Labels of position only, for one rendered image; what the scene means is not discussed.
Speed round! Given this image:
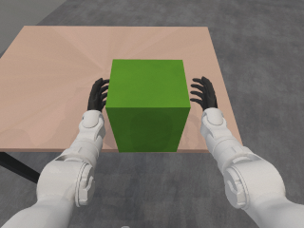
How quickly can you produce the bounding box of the table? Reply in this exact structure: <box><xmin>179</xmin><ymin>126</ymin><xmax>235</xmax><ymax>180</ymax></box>
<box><xmin>0</xmin><ymin>26</ymin><xmax>243</xmax><ymax>184</ymax></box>

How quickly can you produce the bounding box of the left robot forearm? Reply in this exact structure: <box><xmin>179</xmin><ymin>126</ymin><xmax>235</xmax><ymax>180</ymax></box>
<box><xmin>36</xmin><ymin>109</ymin><xmax>106</xmax><ymax>199</ymax></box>

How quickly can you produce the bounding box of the right robot hand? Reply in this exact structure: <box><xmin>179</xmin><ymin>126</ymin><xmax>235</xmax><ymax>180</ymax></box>
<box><xmin>190</xmin><ymin>76</ymin><xmax>218</xmax><ymax>112</ymax></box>

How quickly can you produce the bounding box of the right robot forearm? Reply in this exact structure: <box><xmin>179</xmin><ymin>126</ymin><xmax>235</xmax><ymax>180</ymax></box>
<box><xmin>199</xmin><ymin>107</ymin><xmax>286</xmax><ymax>196</ymax></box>

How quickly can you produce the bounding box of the carton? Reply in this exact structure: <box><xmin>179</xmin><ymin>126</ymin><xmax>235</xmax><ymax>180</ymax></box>
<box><xmin>105</xmin><ymin>59</ymin><xmax>191</xmax><ymax>153</ymax></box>

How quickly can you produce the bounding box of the left robot hand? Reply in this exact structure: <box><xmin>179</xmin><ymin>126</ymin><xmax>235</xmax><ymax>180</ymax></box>
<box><xmin>87</xmin><ymin>78</ymin><xmax>109</xmax><ymax>113</ymax></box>

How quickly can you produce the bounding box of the robot left upper arm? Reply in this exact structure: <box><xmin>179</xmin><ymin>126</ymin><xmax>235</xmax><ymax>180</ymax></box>
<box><xmin>1</xmin><ymin>161</ymin><xmax>95</xmax><ymax>228</ymax></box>

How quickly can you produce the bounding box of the robot right upper arm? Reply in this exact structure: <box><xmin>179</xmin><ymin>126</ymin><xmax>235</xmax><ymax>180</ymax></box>
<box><xmin>223</xmin><ymin>160</ymin><xmax>304</xmax><ymax>228</ymax></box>

